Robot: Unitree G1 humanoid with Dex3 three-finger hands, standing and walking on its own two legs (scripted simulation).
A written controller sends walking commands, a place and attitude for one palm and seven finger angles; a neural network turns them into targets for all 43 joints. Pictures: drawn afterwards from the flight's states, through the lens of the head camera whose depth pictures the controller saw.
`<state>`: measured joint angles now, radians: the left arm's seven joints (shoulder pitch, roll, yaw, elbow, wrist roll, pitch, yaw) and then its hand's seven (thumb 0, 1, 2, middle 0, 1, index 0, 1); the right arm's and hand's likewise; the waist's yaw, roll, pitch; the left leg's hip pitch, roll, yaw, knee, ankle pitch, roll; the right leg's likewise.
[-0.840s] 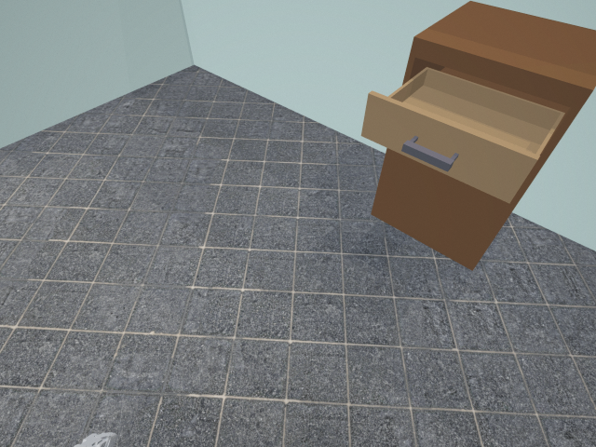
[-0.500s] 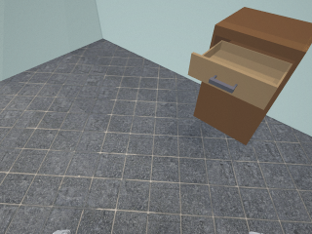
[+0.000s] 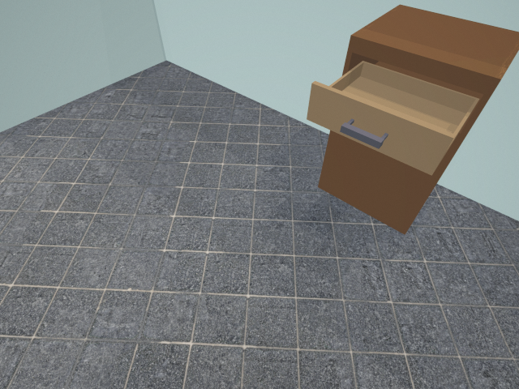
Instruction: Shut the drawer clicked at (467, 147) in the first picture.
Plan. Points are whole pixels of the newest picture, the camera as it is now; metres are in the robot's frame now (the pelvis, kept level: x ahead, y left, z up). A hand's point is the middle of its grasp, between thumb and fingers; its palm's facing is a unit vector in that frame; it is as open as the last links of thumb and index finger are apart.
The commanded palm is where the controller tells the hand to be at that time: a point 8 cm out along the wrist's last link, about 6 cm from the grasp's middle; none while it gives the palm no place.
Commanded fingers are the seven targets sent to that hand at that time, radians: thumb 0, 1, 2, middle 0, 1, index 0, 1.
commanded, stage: look at it before walking up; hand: left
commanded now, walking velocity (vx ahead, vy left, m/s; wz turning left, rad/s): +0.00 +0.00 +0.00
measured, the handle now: (364, 132) +0.85 -0.28 -0.10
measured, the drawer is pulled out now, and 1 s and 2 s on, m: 0.28 0.28 0.28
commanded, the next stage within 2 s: walk to a spot facing it in 0.60 s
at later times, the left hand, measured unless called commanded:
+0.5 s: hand out of the picture +0.08 +0.24 -0.15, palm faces -0.03 -0.94 -0.34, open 7.4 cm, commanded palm none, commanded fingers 0.00 0.90 0.90 -0.20 -0.30 -0.20 -0.30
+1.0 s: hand out of the picture +0.05 +0.19 -0.19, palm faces -0.06 -0.97 -0.22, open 7.4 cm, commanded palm none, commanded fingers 0.00 0.90 0.90 -0.20 -0.30 -0.20 -0.30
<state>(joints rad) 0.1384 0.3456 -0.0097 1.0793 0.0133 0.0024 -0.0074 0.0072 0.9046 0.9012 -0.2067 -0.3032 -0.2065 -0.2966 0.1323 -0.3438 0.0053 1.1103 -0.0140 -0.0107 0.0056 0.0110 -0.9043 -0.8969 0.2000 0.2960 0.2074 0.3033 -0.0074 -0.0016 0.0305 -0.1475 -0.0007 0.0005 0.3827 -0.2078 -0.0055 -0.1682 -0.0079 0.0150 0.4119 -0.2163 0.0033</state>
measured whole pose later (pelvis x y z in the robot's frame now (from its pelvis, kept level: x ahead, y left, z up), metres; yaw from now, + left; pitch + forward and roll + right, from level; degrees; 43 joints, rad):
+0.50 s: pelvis +0.00 +0.00 +0.00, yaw +0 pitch -1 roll +0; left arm 0.13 0.34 -0.01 1.08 0.02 0.00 -0.01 0.01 0.90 0.90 -0.21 -0.30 -0.21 -0.30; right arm 0.12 -0.34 0.01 1.11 -0.01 -0.02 0.00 0.01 -0.90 -0.90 0.20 0.30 0.21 0.30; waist 0.00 0.00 0.03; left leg -0.14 0.00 0.00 0.36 -0.20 -0.01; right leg -0.16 -0.01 0.01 0.39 -0.21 0.00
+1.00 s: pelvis +0.05 -0.01 -0.02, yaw -5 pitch +0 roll +1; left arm 0.34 0.23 0.02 1.08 0.03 0.02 -0.03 0.01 0.91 0.90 -0.20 -0.30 -0.20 -0.30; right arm 0.28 -0.23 -0.01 1.09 -0.03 -0.02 0.01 0.01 -0.91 -0.90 0.20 0.30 0.21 0.30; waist 0.01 -0.02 -0.01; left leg -0.15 0.03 0.07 0.55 -0.39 -0.01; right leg -0.23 0.02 0.07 0.63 -0.39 -0.04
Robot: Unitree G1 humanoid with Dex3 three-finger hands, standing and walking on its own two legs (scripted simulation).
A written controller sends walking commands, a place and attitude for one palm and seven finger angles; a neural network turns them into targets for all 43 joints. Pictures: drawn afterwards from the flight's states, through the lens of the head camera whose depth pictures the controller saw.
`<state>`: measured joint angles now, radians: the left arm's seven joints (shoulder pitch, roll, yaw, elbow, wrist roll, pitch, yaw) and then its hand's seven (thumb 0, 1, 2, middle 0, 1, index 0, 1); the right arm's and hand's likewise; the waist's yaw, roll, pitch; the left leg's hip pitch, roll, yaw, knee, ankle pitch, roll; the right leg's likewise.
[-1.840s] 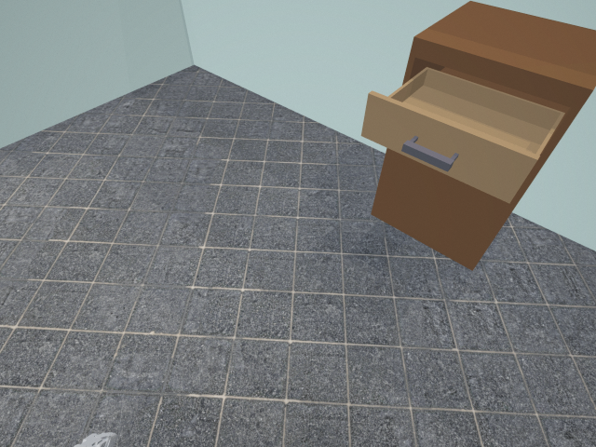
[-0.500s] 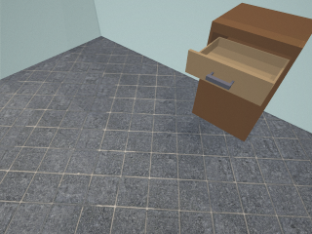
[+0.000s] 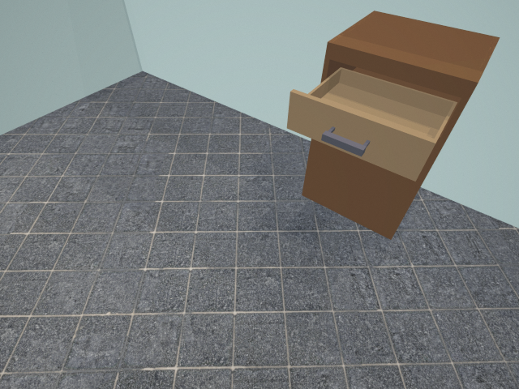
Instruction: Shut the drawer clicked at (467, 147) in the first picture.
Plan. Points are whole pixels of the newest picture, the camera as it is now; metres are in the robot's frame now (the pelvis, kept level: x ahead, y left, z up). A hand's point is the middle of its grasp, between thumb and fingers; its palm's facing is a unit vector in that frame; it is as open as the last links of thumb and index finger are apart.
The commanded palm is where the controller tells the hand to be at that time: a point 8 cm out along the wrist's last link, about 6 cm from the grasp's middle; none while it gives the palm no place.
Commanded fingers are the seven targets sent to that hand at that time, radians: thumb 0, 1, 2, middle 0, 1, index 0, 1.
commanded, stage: walk to a spot facing it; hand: left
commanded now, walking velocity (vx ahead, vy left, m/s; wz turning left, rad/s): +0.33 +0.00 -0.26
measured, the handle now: (346, 139) +0.82 -0.21 -0.09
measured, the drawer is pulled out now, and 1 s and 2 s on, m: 0.28 0.28 0.28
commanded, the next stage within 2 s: turn to face it in 0.22 s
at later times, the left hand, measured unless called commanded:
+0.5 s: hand out of the picture +0.11 +0.20 -0.19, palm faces -0.06 -0.98 -0.17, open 7.4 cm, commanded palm none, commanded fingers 0.00 0.90 0.90 -0.20 -0.30 -0.20 -0.30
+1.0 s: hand (207, 266) +0.40 +0.14 -0.14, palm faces -0.38 -0.89 -0.26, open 7.4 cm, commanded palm none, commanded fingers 0.00 0.90 0.90 -0.20 -0.30 -0.20 -0.30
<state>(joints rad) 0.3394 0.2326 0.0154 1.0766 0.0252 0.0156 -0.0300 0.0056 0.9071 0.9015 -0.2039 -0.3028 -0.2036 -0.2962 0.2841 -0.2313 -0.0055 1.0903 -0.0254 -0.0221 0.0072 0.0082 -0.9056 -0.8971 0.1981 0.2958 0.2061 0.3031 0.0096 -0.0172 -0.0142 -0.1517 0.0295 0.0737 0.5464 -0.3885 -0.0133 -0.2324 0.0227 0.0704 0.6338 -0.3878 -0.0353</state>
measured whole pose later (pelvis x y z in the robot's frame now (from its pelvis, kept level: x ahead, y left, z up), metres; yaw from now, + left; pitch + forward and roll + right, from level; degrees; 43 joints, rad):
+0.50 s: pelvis +0.17 +0.02 -0.01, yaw -11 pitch -1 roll +0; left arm 0.44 0.15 0.06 1.12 0.01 -0.01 0.02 0.01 0.91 0.90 -0.21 -0.30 -0.21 -0.30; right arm 0.07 -0.13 -0.02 0.94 -0.02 -0.07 -0.01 0.01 -0.91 -0.90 0.20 0.30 0.20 0.30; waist 0.04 -0.04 0.09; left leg -0.44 0.08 0.16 0.68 -0.22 0.05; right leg -0.24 0.03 0.05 1.11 -0.54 -0.02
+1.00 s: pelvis +0.23 +0.00 +0.01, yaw -24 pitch +0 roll +1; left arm 0.18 0.19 0.05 0.89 0.03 0.03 0.00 0.00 0.91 0.90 -0.20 -0.30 -0.20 -0.30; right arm 0.22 -0.25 -0.05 0.96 -0.02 0.04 -0.01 0.01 -0.91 -0.90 0.19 0.30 0.20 0.30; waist -0.02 0.02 0.05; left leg -0.46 0.08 0.08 0.97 -0.43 -0.06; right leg -0.31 -0.01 -0.04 0.53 -0.23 -0.03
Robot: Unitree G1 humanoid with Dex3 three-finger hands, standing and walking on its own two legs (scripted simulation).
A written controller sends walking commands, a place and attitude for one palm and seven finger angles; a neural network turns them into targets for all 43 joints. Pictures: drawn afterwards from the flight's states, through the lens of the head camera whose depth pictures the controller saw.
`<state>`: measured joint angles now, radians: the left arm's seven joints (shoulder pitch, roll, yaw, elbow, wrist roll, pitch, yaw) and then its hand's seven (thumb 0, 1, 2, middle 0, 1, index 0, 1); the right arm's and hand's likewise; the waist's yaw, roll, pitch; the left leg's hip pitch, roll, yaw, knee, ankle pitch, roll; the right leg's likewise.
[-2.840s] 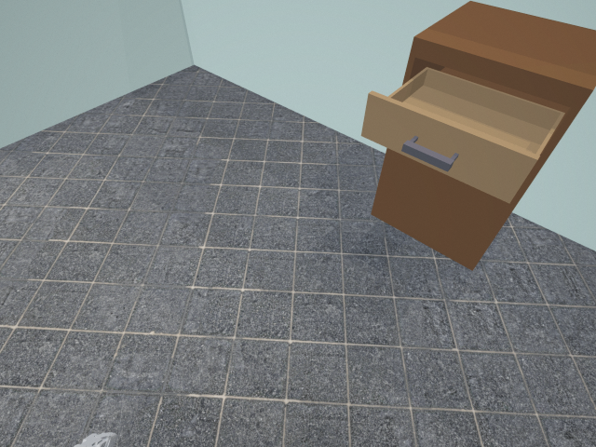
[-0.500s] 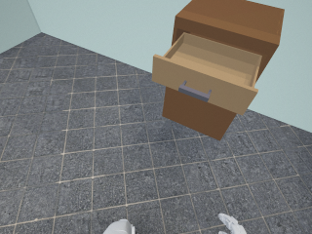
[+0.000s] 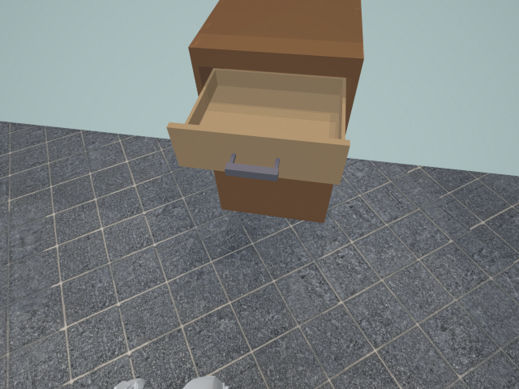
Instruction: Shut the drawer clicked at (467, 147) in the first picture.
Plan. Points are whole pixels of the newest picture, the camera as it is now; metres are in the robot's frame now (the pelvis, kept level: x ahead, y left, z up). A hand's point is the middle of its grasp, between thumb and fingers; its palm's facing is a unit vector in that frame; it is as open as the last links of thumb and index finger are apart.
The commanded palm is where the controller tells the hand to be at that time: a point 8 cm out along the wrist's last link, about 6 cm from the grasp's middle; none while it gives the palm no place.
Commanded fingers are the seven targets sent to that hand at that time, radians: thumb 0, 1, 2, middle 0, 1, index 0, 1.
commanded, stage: turn to face it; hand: left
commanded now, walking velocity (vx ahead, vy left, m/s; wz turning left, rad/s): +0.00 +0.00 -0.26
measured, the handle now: (253, 165) +0.62 +0.05 -0.10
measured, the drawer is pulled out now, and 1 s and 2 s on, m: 0.28 0.28 0.28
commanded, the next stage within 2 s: take the last steps up to it in 0.10 s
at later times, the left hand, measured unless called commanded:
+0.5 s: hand out of the picture +0.14 +0.18 -0.16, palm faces -0.19 -0.97 -0.17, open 7.4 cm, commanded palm none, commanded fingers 0.00 0.90 0.90 -0.20 -0.30 -0.20 -0.30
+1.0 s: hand out of the picture +0.14 +0.14 -0.20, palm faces -0.09 -0.99 -0.13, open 7.3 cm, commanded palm none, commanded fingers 0.00 0.90 0.90 -0.20 -0.30 -0.20 -0.30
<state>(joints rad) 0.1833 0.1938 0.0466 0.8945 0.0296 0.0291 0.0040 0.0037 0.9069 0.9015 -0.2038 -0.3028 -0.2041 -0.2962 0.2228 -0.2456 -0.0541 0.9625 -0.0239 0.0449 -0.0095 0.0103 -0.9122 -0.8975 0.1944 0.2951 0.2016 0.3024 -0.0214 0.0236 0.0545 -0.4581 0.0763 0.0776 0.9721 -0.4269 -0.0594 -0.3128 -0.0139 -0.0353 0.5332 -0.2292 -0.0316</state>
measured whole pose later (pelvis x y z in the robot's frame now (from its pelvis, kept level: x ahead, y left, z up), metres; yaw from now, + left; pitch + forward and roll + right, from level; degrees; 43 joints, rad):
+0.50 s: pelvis +0.04 +0.01 +0.01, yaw -9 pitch +1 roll +0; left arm 0.18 0.20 0.07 1.01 0.03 0.05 -0.05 0.01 0.91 0.90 -0.20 -0.30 -0.20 -0.30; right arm 0.36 -0.14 -0.03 1.06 -0.04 -0.03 -0.02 0.01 -0.90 -0.90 0.20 0.30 0.21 0.30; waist -0.06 0.00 0.03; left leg -0.14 0.10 0.17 0.41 -0.29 -0.03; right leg -0.35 -0.05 -0.08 0.71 -0.41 0.02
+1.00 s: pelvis +0.18 -0.04 -0.02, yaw -10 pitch -2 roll -1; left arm 0.40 0.16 0.04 1.16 0.02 -0.01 0.00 0.01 0.91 0.90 -0.20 -0.30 -0.20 -0.30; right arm 0.14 -0.16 -0.03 1.00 -0.04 -0.06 0.01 0.01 -0.91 -0.90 0.19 0.30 0.20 0.30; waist 0.02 -0.04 0.07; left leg -0.39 0.07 0.17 0.66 -0.20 0.06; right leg -0.15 -0.01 -0.07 0.86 -0.51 -0.03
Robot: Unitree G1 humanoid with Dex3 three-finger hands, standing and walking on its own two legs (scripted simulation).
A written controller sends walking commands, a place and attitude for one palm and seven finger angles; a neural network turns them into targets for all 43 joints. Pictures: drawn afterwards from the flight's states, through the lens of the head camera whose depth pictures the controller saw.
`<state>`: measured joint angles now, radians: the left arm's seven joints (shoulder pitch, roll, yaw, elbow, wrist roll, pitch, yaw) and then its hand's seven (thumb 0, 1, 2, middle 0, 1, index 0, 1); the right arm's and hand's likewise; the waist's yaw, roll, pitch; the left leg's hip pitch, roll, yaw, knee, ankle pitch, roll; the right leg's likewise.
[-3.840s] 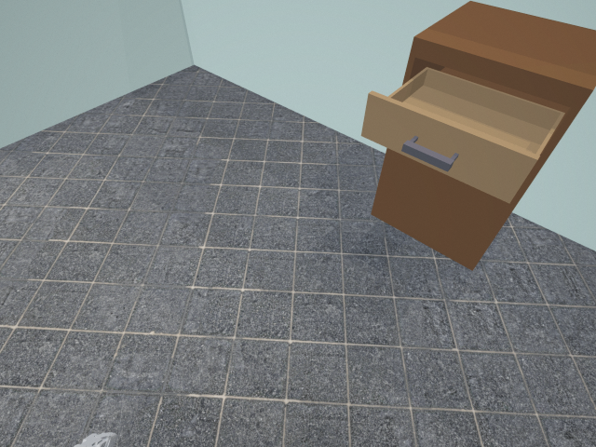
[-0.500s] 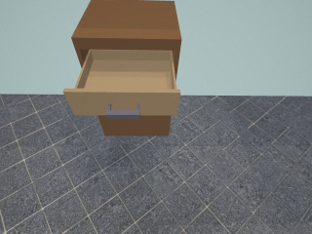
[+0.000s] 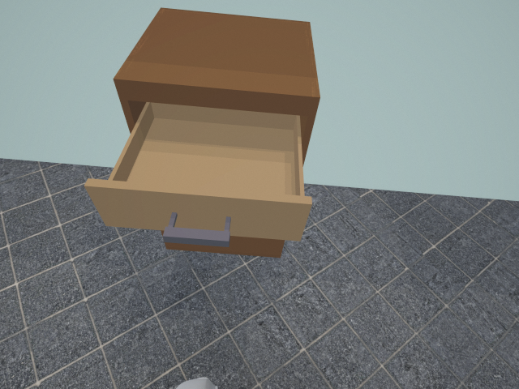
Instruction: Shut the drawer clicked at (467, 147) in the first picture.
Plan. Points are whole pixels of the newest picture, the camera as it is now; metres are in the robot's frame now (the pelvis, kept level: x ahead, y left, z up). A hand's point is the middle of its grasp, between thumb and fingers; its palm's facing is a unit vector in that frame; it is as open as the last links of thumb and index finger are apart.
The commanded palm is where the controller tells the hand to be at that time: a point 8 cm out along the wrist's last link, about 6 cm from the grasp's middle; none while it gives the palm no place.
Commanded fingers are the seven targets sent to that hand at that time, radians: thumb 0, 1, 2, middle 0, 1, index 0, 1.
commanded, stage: take the last steps up to it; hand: left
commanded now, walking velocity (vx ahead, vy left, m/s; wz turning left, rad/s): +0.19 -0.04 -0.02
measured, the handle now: (199, 228) +0.42 +0.15 -0.08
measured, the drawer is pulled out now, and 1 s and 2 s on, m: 0.28 0.28 0.28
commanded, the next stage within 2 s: come to a stop and stand still in 0.14 s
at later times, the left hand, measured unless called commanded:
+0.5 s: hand (184, 376) +0.16 +0.13 -0.14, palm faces +0.05 -0.96 -0.26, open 7.2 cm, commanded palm none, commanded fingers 0.00 0.90 0.90 -0.20 -0.30 -0.20 -0.30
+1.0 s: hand out of the picture +0.08 +0.19 -0.16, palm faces +0.07 -0.97 -0.23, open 7.4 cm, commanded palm none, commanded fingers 0.00 0.90 0.90 -0.20 -0.30 -0.20 -0.30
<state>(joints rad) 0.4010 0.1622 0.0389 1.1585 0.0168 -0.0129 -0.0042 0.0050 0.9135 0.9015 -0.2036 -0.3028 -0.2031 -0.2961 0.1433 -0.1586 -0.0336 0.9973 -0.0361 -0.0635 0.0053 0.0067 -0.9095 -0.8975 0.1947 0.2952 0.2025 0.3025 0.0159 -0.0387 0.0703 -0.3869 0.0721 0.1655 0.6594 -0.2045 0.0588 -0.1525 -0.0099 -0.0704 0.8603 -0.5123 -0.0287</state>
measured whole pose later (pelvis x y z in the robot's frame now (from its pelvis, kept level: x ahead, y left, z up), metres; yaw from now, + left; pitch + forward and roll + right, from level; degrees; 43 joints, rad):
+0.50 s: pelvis +0.12 -0.05 +0.02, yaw +2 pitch +0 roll +2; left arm 0.19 0.15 0.04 1.07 0.03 -0.02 0.04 0.01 0.95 0.90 -0.20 -0.30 -0.20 -0.30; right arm 0.26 -0.16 -0.04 1.10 -0.01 0.04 -0.02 0.01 -0.91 -0.90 0.20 0.30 0.20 0.30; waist -0.01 0.02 0.07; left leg -0.30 0.02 0.07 0.81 -0.53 -0.04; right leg -0.28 -0.07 -0.11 0.52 -0.24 -0.03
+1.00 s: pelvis +0.08 +0.00 +0.02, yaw +1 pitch +0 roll +2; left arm 0.26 0.20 0.04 1.07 0.02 0.05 0.03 0.00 0.91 0.90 -0.20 -0.30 -0.20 -0.30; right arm 0.16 -0.14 -0.02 1.03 -0.02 0.02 -0.02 0.01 -0.92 -0.90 0.20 0.30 0.21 0.30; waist 0.02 -0.05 0.03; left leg -0.23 -0.02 0.10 0.43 -0.19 0.03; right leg -0.26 -0.04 -0.02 0.73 -0.44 0.02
